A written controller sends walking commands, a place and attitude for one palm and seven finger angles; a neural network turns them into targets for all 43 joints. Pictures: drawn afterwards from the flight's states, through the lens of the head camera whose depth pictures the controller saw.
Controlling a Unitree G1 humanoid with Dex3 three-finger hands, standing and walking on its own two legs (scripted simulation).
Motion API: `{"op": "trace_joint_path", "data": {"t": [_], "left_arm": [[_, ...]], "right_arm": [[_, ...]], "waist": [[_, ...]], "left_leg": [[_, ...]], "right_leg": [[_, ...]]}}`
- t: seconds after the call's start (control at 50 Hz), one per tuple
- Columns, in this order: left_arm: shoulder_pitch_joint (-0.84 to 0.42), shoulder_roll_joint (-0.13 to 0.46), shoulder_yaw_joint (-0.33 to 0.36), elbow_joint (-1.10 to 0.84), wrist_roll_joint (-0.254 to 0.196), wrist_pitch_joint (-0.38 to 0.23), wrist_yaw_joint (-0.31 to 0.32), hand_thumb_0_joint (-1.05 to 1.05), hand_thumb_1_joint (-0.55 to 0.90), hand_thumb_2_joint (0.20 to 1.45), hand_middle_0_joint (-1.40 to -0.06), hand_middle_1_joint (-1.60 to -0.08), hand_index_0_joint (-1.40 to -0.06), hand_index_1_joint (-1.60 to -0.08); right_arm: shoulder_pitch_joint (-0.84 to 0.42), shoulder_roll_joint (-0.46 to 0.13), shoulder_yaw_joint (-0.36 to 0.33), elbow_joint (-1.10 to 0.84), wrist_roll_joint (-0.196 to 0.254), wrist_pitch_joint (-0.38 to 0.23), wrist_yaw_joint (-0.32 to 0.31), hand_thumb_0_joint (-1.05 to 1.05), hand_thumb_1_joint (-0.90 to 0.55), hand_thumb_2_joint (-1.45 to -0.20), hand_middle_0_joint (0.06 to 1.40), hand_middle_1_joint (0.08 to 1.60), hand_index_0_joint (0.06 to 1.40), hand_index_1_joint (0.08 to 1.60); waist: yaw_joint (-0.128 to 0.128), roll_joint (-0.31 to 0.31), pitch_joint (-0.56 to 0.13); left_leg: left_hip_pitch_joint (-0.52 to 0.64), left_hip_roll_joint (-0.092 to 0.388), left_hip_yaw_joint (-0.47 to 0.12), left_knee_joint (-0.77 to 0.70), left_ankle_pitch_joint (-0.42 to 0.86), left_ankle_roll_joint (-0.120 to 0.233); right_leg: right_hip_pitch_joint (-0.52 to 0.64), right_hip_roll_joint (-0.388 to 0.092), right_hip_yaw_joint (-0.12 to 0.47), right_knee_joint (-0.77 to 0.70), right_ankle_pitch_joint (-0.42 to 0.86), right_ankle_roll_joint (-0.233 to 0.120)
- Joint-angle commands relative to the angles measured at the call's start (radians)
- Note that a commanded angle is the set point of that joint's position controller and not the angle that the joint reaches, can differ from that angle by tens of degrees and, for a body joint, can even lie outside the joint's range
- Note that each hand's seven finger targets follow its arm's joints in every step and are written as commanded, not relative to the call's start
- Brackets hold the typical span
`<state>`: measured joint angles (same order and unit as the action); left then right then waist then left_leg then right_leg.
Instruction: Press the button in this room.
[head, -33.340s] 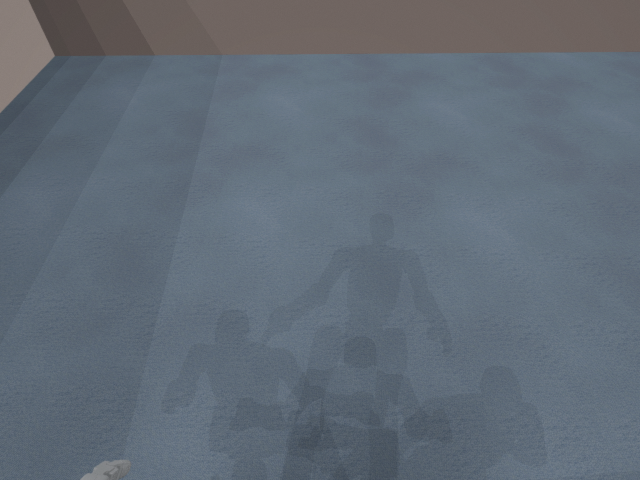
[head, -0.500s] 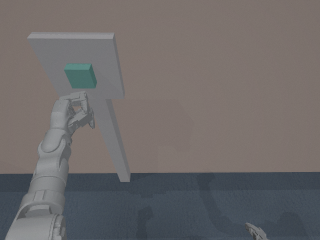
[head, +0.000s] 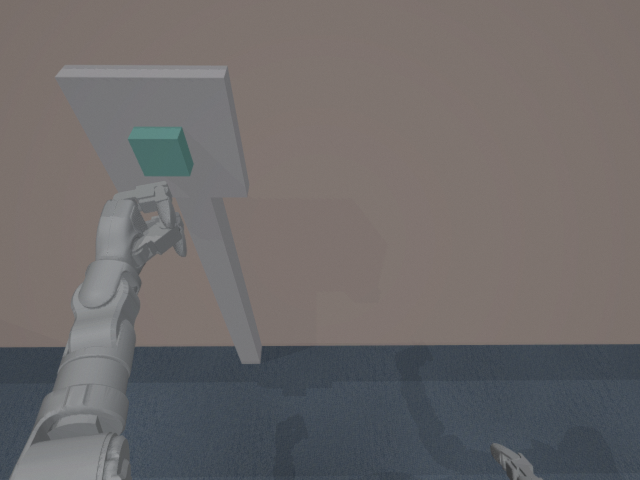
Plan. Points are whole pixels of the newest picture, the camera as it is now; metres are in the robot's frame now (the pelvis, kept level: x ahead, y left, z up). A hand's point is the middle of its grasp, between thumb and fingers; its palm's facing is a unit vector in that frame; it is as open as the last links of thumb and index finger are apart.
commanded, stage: aim a knuckle at the button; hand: left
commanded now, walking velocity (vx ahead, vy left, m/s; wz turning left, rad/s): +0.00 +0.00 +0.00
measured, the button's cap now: (163, 150) +0.51 +0.23 +0.13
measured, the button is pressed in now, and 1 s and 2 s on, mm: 0 0 12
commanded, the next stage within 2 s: press the button with the knuckle in 0.30 s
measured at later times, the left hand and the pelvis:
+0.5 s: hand (173, 233) +0.39 +0.20 +0.09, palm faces +0.05 -1.00 -0.01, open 3.1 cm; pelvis +0.00 +0.00 +0.00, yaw +0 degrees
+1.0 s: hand (192, 204) +0.44 +0.19 +0.10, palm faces +0.06 -1.00 -0.02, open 3.1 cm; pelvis +0.00 +0.00 +0.00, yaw -1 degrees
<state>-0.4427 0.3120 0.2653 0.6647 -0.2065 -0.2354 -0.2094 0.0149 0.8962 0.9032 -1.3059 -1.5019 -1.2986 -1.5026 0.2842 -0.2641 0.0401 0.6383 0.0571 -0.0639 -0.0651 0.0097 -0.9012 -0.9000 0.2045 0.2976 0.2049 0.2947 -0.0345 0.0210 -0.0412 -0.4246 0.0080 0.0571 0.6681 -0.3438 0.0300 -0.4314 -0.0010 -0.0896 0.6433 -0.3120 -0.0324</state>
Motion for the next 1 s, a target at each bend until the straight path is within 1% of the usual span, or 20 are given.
{"op": "trace_joint_path", "data": {"t": [0.0,0.04,0.1,0.14,0.18,0.2,0.24,0.34,0.36,0.42,0.5,0.52,0.58,0.62,0.68,0.74,0.76,0.84,0.9,0.98], "left_arm": [[-0.358,0.252,0.09,-0.147,-0.011,-0.051,0.015,0.0,0.9,0.9,-1.3,-1.5,-1.3,-1.5],[-0.325,0.283,0.118,-0.115,-0.008,-0.04,0.013,0.0,0.9,0.9,-1.3,-1.5,-1.3,-1.5],[-0.356,0.28,0.112,-0.146,-0.008,-0.045,0.002,0.0,0.9,0.9,-1.3,-1.5,-1.3,-1.5],[-0.338,0.29,0.125,-0.219,-0.01,-0.071,0.0,0.0,0.9,0.9,-1.3,-1.5,-1.3,-1.5],[-0.316,0.25,0.094,-0.265,-0.017,-0.087,-0.006,0.0,0.9,0.9,-1.3,-1.5,-1.3,-1.5],[-0.331,0.21,0.058,-0.27,-0.023,-0.087,-0.012,0.0,0.9,0.9,-1.3,-1.5,-1.3,-1.5],[-0.321,0.201,0.052,-0.258,-0.032,-0.083,-0.018,0.0,0.9,0.9,-1.3,-1.5,-1.3,-1.5],[-0.327,0.218,0.061,-0.237,-0.029,-0.041,-0.016,0.0,0.9,0.9,-1.3,-1.5,-1.3,-1.5],[-0.297,0.228,0.078,-0.214,-0.026,-0.033,-0.014,0.0,0.9,0.9,-1.3,-1.5,-1.3,-1.5],[-0.41,0.231,0.058,-0.236,-0.015,-0.042,0.0,0.0,0.9,0.9,-1.3,-1.5,-1.3,-1.5],[-0.482,0.248,0.066,-0.229,-0.005,-0.078,0.018,0.0,0.9,0.9,-1.3,-1.5,-1.3,-1.5],[-0.503,0.226,0.044,-0.212,-0.005,-0.083,0.018,0.0,0.9,0.9,-1.3,-1.5,-1.3,-1.5],[-0.472,0.246,0.068,-0.113,0.001,-0.079,0.014,0.0,0.9,0.9,-1.3,-1.5,-1.3,-1.5],[-0.477,0.233,0.053,-0.085,0.007,-0.065,0.007,0.0,0.9,0.9,-1.3,-1.5,-1.3,-1.5],[-0.434,0.255,0.082,-0.053,0.005,-0.049,0.004,0.0,0.9,0.9,-1.3,-1.5,-1.3,-1.5],[-0.496,0.218,0.047,-0.076,0.005,-0.058,0.012,0.0,0.9,0.9,-1.3,-1.5,-1.3,-1.5],[-0.501,0.224,0.052,-0.08,0.007,-0.064,0.017,0.0,0.9,0.9,-1.3,-1.5,-1.3,-1.5],[-0.566,0.231,0.055,-0.101,0.019,-0.1,0.048,0.0,0.9,0.9,-1.3,-1.5,-1.3,-1.5],[-0.605,0.258,0.071,-0.057,0.034,-0.108,0.055,0.0,0.9,0.9,-1.3,-1.5,-1.3,-1.5],[-0.616,0.305,0.101,0.011,0.048,-0.111,0.054,0.0,0.9,0.9,-1.3,-1.5,-1.3,-1.5]], "right_arm": [[0.0,-0.143,-0.054,-0.115,-0.006,-0.034,-0.009,0.0,-0.9,-0.9,0.2,0.3,0.2,0.3],[0.006,-0.146,-0.053,-0.124,-0.007,-0.026,-0.007,0.0,-0.9,-0.9,0.2,0.3,0.2,0.3],[-0.003,-0.14,-0.05,-0.141,-0.006,-0.022,-0.004,0.0,-0.9,-0.9,0.2,0.3,0.2,0.3],[-0.003,-0.135,-0.055,-0.154,-0.008,-0.024,0.0,0.0,-0.9,-0.9,0.2,0.3,0.2,0.3],[0.001,-0.132,-0.059,-0.159,-0.006,-0.028,0.002,0.0,-0.9,-0.9,0.2,0.3,0.2,0.3],[-0.002,-0.129,-0.057,-0.157,-0.005,-0.032,0.002,0.0,-0.9,-0.9,0.2,0.3,0.2,0.3],[0.005,-0.134,-0.061,-0.145,-0.004,-0.032,0.0,0.0,-0.9,-0.9,0.2,0.3,0.2,0.3],[0.002,-0.143,-0.062,-0.131,-0.002,-0.03,-0.006,0.0,-0.9,-0.9,0.2,0.3,0.2,0.3],[0.002,-0.142,-0.06,-0.132,-0.003,-0.027,-0.006,0.0,-0.9,-0.9,0.2,0.3,0.2,0.3],[-0.003,-0.137,-0.054,-0.128,-0.004,-0.025,-0.01,0.0,-0.9,-0.9,0.2,0.3,0.2,0.3],[0.004,-0.135,-0.053,-0.116,-0.009,-0.03,-0.013,0.0,-0.9,-0.9,0.2,0.3,0.2,0.3],[0.008,-0.134,-0.051,-0.112,-0.009,-0.032,-0.011,0.0,-0.9,-0.9,0.2,0.3,0.2,0.3],[0.026,-0.142,-0.055,-0.099,-0.009,-0.025,-0.009,0.0,-0.9,-0.9,0.2,0.3,0.2,0.3],[0.029,-0.142,-0.055,-0.102,-0.01,-0.02,-0.005,0.0,-0.9,-0.9,0.2,0.3,0.2,0.3],[0.042,-0.149,-0.06,-0.112,-0.008,-0.01,0.001,0.0,-0.9,-0.9,0.2,0.3,0.2,0.3],[0.048,-0.144,-0.06,-0.117,-0.01,-0.005,0.006,0.0,-0.9,-0.9,0.2,0.3,0.2,0.3],[0.047,-0.144,-0.061,-0.118,-0.009,-0.004,0.008,0.0,-0.9,-0.9,0.2,0.3,0.2,0.3],[0.065,-0.146,-0.066,-0.105,-0.016,-0.001,0.011,0.0,-0.9,-0.9,0.2,0.3,0.2,0.3],[0.074,-0.146,-0.065,-0.09,-0.018,0.004,0.01,0.0,-0.9,-0.9,0.2,0.3,0.2,0.3],[0.09,-0.152,-0.064,-0.081,-0.019,0.014,0.009,0.0,-0.9,-0.9,0.2,0.3,0.2,0.3]], "waist": [[-0.001,-0.013,-0.282],[0.01,-0.042,-0.287],[0.007,0.011,-0.28],[0.022,0.046,-0.331],[0.014,0.036,-0.361],[0.001,0.051,-0.344],[-0.01,0.01,-0.309],[-0.015,0.007,-0.264],[-0.003,0.003,-0.262],[-0.023,0.011,-0.26],[-0.025,0.06,-0.312],[-0.032,0.046,-0.312],[-0.027,0.012,-0.314],[-0.026,0.049,-0.311],[-0.012,0.002,-0.33],[-0.026,0.004,-0.323],[-0.023,0.026,-0.321],[-0.035,0.002,-0.34],[-0.039,0.032,-0.343],[-0.042,0.02,-0.35]], "left_leg": [[0.095,-0.005,-0.07,-0.088,0.206,0.0],[0.06,-0.007,-0.063,-0.088,0.21,0.001],[0.06,-0.008,-0.052,-0.085,0.233,0.0],[0.093,-0.006,-0.055,-0.077,0.286,-0.001],[0.135,-0.001,-0.056,-0.073,0.331,-0.001],[0.146,0.0,-0.053,-0.071,0.326,-0.002],[0.139,0.006,-0.062,-0.075,0.312,-0.001],[0.115,-0.001,-0.062,-0.083,0.252,0.001],[0.102,-0.003,-0.063,-0.087,0.248,0.0],[0.106,-0.003,-0.069,-0.087,0.224,0.0],[0.147,0.0,-0.078,-0.076,0.247,-0.004],[0.149,0.001,-0.083,-0.075,0.246,-0.007],[0.131,0.002,-0.08,-0.067,0.268,-0.007],[0.128,0.0,-0.077,-0.064,0.289,-0.01],[0.106,0.002,-0.074,-0.059,0.311,-0.009],[0.114,0.005,-0.078,-0.056,0.324,-0.009],[0.116,0.006,-0.078,-0.057,0.318,-0.011],[0.134,0.01,-0.085,-0.051,0.332,-0.01],[0.114,0.004,-0.076,-0.051,0.293,-0.008],[0.094,0.004,-0.075,-0.046,0.287,-0.004]], "right_leg": [[0.125,-0.002,0.078,-0.074,0.251,0.006],[0.162,-0.005,0.082,-0.07,0.268,0.007],[0.161,-0.006,0.086,-0.064,0.302,0.006],[0.186,-0.001,0.086,-0.052,0.341,0.0],[0.179,0.004,0.08,-0.05,0.374,0.002],[0.159,0.006,0.079,-0.053,0.37,0.004],[0.138,0.01,0.071,-0.06,0.345,0.005],[0.116,0.003,0.074,-0.076,0.299,0.006],[0.126,0.001,0.073,-0.073,0.297,0.005],[0.104,0.001,0.073,-0.074,0.265,0.007],[0.093,0.004,0.075,-0.061,0.261,0.003],[0.085,0.005,0.07,-0.058,0.256,0.003],[0.089,0.005,0.069,-0.051,0.282,0.003],[0.079,0.003,0.067,-0.045,0.299,0.001],[0.102,0.004,0.066,-0.04,0.325,0.002],[0.083,0.007,0.062,-0.037,0.323,0.002],[0.073,0.008,0.063,-0.038,0.311,0.002],[0.062,0.013,0.065,-0.032,0.305,0.004],[0.067,0.01,0.074,-0.033,0.295,0.005],[0.074,0.011,0.078,-0.03,0.3,0.005]]}}
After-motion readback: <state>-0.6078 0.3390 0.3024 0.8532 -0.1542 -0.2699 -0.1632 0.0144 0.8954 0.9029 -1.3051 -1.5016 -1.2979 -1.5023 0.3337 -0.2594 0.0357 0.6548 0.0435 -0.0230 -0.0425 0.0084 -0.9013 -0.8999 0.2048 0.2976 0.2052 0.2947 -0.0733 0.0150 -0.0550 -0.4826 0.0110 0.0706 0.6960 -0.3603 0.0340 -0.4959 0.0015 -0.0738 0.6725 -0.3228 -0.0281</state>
